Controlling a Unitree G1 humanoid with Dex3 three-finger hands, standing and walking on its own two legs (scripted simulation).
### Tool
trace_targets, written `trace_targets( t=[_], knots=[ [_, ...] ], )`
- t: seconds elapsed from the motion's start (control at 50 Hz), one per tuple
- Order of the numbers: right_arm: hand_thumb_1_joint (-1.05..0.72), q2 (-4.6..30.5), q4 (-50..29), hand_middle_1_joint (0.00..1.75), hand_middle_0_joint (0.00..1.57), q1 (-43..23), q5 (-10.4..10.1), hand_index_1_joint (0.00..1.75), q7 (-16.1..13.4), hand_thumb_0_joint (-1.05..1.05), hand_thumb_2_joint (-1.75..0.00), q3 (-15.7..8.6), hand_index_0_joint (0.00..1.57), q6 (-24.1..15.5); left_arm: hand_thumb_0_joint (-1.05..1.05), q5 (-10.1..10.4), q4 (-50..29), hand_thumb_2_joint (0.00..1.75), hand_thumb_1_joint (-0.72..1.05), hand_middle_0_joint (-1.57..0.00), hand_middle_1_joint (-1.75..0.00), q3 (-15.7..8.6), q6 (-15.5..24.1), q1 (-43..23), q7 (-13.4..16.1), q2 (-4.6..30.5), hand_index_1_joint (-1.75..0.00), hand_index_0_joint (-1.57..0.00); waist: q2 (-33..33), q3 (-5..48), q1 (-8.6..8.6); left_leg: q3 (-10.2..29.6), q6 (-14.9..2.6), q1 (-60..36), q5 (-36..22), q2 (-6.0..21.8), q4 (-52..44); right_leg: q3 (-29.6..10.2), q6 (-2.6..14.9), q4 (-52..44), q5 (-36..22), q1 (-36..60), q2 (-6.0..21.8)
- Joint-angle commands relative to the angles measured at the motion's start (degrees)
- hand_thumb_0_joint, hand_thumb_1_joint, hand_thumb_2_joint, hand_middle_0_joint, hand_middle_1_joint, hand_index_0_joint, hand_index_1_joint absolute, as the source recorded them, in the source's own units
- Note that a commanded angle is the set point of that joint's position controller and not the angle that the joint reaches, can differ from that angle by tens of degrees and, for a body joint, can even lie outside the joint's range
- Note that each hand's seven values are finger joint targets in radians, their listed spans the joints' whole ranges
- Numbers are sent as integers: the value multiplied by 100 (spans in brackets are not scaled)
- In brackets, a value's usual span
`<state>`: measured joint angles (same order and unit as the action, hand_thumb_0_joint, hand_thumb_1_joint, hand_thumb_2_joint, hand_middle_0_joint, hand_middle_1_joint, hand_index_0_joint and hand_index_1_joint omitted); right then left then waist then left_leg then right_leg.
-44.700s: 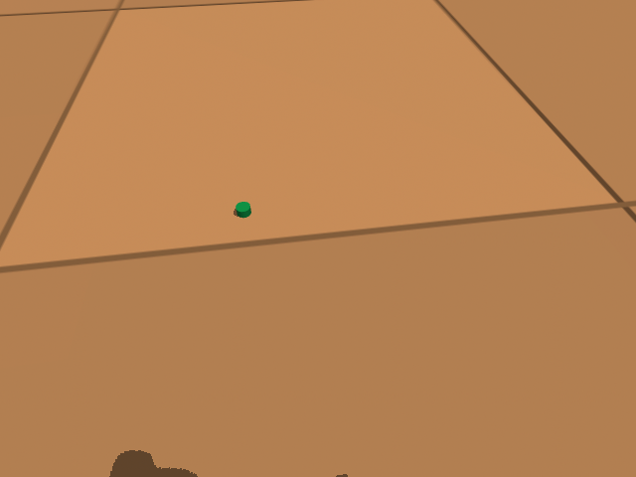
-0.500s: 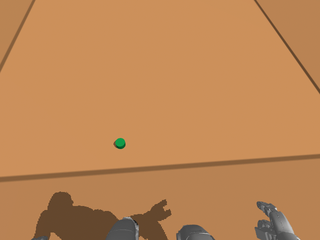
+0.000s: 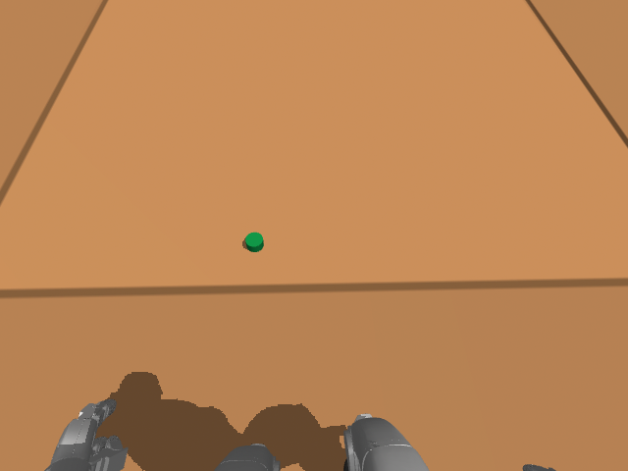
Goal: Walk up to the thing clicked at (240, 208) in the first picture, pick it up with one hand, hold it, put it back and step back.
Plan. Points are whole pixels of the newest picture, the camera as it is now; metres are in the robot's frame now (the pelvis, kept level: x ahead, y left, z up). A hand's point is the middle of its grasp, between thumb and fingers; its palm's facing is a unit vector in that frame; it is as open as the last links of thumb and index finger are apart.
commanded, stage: step back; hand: left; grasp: from above
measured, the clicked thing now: (254, 242) +0.88 +0.19 -0.73
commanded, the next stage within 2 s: stand in 1.54 s
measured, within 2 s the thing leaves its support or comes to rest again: neither
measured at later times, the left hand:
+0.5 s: hand out of the picture -0.10 +0.24 -0.13, palm faces -0.02 -0.89 -0.45, open 7.4 cm
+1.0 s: hand out of the picture -0.21 +0.24 -0.13, palm faces +0.05 -0.92 -0.38, open 7.4 cm
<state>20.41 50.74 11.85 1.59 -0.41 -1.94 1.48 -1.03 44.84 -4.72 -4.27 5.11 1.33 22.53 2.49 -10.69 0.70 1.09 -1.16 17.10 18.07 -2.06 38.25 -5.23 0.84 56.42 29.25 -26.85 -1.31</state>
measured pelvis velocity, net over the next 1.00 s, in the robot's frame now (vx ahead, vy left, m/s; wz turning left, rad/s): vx -0.23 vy -0.03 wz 0.01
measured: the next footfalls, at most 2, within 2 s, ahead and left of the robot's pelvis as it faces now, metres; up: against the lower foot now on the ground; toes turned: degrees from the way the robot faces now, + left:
right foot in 0.24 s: -0.16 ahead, -0.14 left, +0.00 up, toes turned -1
left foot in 0.58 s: -0.16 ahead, +0.09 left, +0.00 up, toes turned -1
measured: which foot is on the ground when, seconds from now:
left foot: down 0.00-0.26, up 0.28-0.56, down 0.58-0.86, up 0.88-1.00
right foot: up 0.00-0.22, down 0.24-1.00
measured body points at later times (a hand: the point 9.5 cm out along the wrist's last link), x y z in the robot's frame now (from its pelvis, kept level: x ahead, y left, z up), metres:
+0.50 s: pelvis -0.17 -0.04 +0.00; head -0.12 -0.05 +0.45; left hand -0.10 +0.29 -0.10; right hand -0.07 -0.36 -0.12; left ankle -0.17 +0.10 -0.67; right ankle -0.14 -0.16 -0.72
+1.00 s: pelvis -0.23 -0.03 +0.02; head -0.23 -0.03 +0.46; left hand -0.21 +0.29 -0.11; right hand -0.14 -0.34 -0.11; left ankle -0.20 +0.10 -0.69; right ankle -0.22 -0.15 -0.72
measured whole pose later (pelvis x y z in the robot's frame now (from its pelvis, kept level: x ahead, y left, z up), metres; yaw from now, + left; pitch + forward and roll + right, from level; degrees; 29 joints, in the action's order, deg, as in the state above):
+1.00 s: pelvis -0.23 -0.03 +0.02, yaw +0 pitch -3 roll +0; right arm 22.0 56.4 10.8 1.7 1.2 -3.4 0.6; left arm -2.8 58.2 -4.0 2.1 15.7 -0.5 19.8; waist -1.7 -2.5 -2.7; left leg 4.4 -0.1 20.9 25.0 -1.0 45.7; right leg 1.2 1.1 29.7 15.7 -11.9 0.7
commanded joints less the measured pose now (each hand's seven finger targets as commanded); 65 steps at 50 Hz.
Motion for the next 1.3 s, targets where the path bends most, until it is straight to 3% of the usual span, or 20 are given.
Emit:
trace_targets(
  t=[0.0,0.1,0.2,0.22,0.24,0.26,0.34,0.46,0.54,0.56,0.6,0.64,0.78,0.8,0.84,0.86,1.06,1.1,1.14,1.28],
  knots=[
    [-90,1700,-673,30,20,-582,40,30,-204,0,-90,-449,20,-205,0,105,-203,90,90,-20,-30,-353,80,504,48,1081,-30,-20,-932,995,-299,1458,-1249,161,-2629,1824,-1398,-577,59,1839,62,111,-312],
    [-90,1589,-706,30,20,-281,81,30,-191,0,-90,-478,20,-129,0,5,-210,90,90,-20,-30,-324,172,422,-52,961,-30,-20,-1134,1212,32,1288,-1358,-755,-2245,1717,-1163,-97,-220,108,142,129,-124],
    [-90,1705,-767,30,20,-573,-28,30,-117,0,-90,-455,20,52,0,-14,336,90,90,-20,-30,-290,285,1319,-62,874,-30,-20,-1409,1802,-315,687,-812,-276,-1560,1295,-527,812,43,-3119,-1235,1765,-38],
    [-90,1449,-784,30,20,-544,-50,30,-101,0,-90,-384,20,78,0,-113,350,90,90,-20,-30,-349,313,1304,-49,1107,-30,-20,-982,1573,-261,581,-481,520,-886,1021,-98,235,140,-3214,-1312,2044,237],
    [-90,1053,-1002,30,20,-686,-113,30,-122,0,-90,-291,20,33,0,-195,192,90,90,-20,-30,-517,325,1161,-39,1759,-30,-20,714,1313,-320,284,-42,1819,452,-37,922,-1646,677,-3424,-1566,2057,1458],
    [-90,1169,-1030,30,20,-952,-85,30,-227,0,-90,-368,20,48,0,-189,-9,90,90,-20,-30,-601,295,823,-16,2301,-30,-20,1394,1029,-638,574,159,1596,1799,-254,2190,-2893,1673,-3897,-1674,631,2642],
    [-90,1243,-630,30,20,-410,-137,30,-193,0,-90,-361,20,38,0,-181,-214,90,90,-20,-30,-373,409,-20,63,1451,-30,-20,358,742,-13,814,150,1241,1001,-420,3264,-770,1063,-2886,-3583,582,1548],
    [-90,1148,-646,30,20,-596,-5,30,-101,0,-90,-358,20,-55,0,-183,-70,90,90,-20,-30,-368,447,790,112,1457,-30,-20,821,1269,-487,239,211,1132,1326,80,888,-1017,1162,-2780,-2781,2216,1733],
    [-90,1152,-126,30,20,131,48,30,-27,0,-90,-459,20,-114,0,-75,-15,90,90,-20,-30,-247,357,494,25,1413,-30,-20,704,1320,-83,-270,-20,-814,256,-69,-1400,-612,730,-2563,-1397,959,1447],
    [-90,1319,-55,30,20,215,108,30,-32,0,-90,-521,20,-157,0,-72,29,90,90,-20,-30,-162,349,676,11,1127,-30,-20,35,1409,-90,676,-183,-1477,674,408,-1768,-408,491,-1923,-998,175,1242],
    [-90,2087,-210,30,20,-390,72,30,35,0,-90,-591,20,-179,0,-36,167,90,90,-20,-30,-256,375,150,35,1326,-30,-20,-1285,824,122,3159,-1379,581,3085,2263,-2714,220,26,-318,717,123,377],
    [-90,1454,-223,30,20,-882,89,30,-4,0,-90,-377,20,-302,0,44,400,90,90,-20,-30,-233,387,433,-80,1132,-30,-20,-554,506,-286,2004,-991,557,1947,1557,-2347,-155,69,-123,-208,293,289],
    [-90,1408,-27,30,20,-675,83,30,95,0,-90,-415,20,-177,0,-49,983,90,90,-20,-30,-242,607,923,-145,892,-30,-20,-1059,744,-305,1000,-537,593,1927,1129,-1840,830,138,-3194,-764,1960,-32],
    [-90,1259,-37,30,20,-610,60,30,93,0,-90,-381,20,-147,0,-109,1060,90,90,-20,-30,-266,642,1036,-111,996,-30,-20,-755,776,-361,805,-361,963,1844,957,-1429,595,218,-3415,-843,2507,24],
    [-90,1034,-119,30,20,-909,22,30,67,0,-90,-359,20,-140,0,-188,1077,90,90,-20,-30,-373,661,1217,-86,1685,-30,-20,664,516,-539,229,46,1522,1627,-42,666,-2412,983,-4639,2428,1552,1820],
    [-90,1192,-81,30,20,-810,38,30,57,0,-90,-406,20,-152,0,-208,868,90,90,-20,-30,-384,722,763,-65,1755,-30,-20,375,150,-406,647,92,1441,1258,160,1217,-2790,1235,-4809,2498,1055,2293],
    [-90,1016,360,30,20,-40,62,30,117,0,-90,-456,20,-374,0,-90,754,90,90,-20,-30,-104,684,343,-134,1150,-30,-20,262,922,3,-208,75,-1031,-299,96,-1254,-27,574,-3081,-1122,587,1166],
    [-90,1401,318,30,20,-92,80,30,54,0,-90,-487,20,-446,0,38,783,90,90,-20,-30,36,626,373,-166,712,-30,-20,-970,1030,-23,1898,-418,-946,773,1383,-2112,534,89,-2010,-641,117,408],
    [-90,1731,279,30,20,-363,44,30,69,0,-90,-525,20,-429,0,34,911,90,90,-20,-30,-71,580,423,-139,1059,-30,-20,-885,944,-75,2393,-1100,-334,1680,1930,-2357,388,87,-1312,144,540,324],
    [-90,1145,266,30,20,-891,-105,30,37,0,-90,-314,20,-344,0,-16,1394,90,90,-20,-30,-81,738,814,-48,917,-30,-20,-925,1317,-400,659,-268,16,-1698,1176,-1063,441,80,-3441,-2037,2382,374]
  ],
)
